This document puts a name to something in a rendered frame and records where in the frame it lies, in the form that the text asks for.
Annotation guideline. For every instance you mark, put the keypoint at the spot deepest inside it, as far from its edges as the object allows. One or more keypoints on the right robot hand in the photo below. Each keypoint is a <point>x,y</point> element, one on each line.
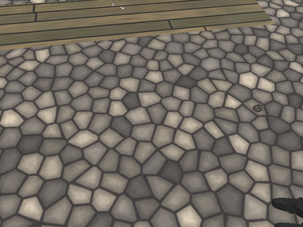
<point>291,205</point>

